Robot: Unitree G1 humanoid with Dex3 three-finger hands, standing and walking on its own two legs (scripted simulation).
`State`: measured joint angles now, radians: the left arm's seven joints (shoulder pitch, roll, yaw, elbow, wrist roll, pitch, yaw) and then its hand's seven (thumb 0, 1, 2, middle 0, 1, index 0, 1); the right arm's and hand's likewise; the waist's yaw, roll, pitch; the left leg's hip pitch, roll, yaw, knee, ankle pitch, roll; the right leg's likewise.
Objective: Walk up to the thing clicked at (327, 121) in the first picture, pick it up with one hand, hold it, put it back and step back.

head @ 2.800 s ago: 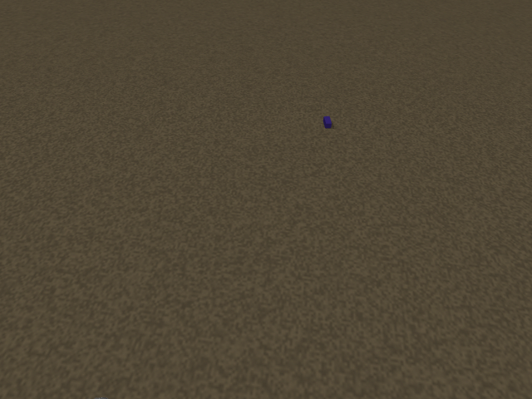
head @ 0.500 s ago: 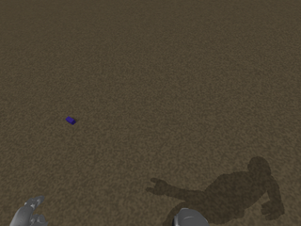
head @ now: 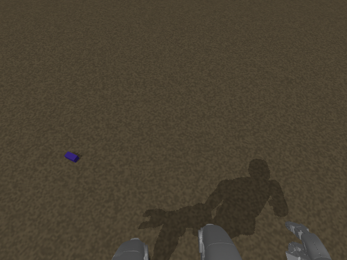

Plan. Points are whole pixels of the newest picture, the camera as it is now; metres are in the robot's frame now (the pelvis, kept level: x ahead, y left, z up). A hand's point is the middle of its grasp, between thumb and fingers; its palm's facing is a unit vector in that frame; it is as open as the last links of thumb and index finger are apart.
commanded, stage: walk up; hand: left
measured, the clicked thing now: (71, 156) +0.70 +0.61 -0.72
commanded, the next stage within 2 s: none
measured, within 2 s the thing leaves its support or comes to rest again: neither
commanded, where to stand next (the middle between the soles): +0.24 +0.58 m, yaw -28 degrees
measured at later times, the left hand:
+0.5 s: hand out of the picture +0.20 +0.54 -0.12, palm faces -0.17 -0.74 -0.65, open 7.4 cm
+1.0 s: hand out of the picture +0.31 +0.67 -0.11, palm faces -0.26 -0.77 -0.59, open 7.4 cm
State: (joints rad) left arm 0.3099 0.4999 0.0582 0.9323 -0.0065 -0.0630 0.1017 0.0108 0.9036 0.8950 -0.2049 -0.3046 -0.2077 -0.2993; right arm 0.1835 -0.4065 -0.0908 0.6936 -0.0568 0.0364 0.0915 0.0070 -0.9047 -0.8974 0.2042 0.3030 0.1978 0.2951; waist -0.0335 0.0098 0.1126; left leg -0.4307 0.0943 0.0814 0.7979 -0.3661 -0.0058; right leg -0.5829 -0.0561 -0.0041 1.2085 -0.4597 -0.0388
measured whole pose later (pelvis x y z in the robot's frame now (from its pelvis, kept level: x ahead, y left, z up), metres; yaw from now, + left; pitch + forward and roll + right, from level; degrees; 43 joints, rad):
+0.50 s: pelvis +0.09 +0.21 -0.03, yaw -10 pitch +0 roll -2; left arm 0.35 0.49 0.07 0.82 0.05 -0.08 0.10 0.01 0.89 0.89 -0.21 -0.31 -0.21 -0.30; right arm 0.20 -0.52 -0.12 0.71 -0.07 0.10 0.10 0.01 -0.90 -0.90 0.21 0.30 0.20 0.30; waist 0.00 0.13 0.07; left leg -0.52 0.13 -0.06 1.02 -0.49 0.01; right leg -0.54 -0.13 0.11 0.90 -0.38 0.01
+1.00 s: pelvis +0.13 +0.42 -0.01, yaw -18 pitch -3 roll -1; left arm 0.27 0.40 0.04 0.80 0.02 -0.07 0.11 0.00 0.90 0.89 -0.21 -0.31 -0.21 -0.30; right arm 0.27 -0.45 -0.10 0.70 -0.07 0.13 0.07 0.01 -0.90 -0.90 0.21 0.30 0.20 0.30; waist -0.03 0.13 0.15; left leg -0.61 0.07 -0.08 1.36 -0.44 -0.01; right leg -0.47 -0.05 -0.04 0.81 -0.29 -0.03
